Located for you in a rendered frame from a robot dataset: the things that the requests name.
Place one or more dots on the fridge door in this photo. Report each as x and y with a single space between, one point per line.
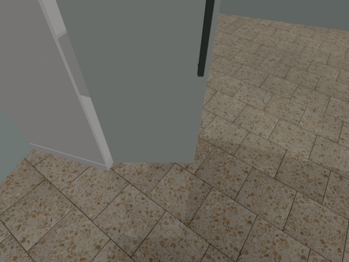
139 60

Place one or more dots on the handle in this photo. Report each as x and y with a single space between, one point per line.
205 36

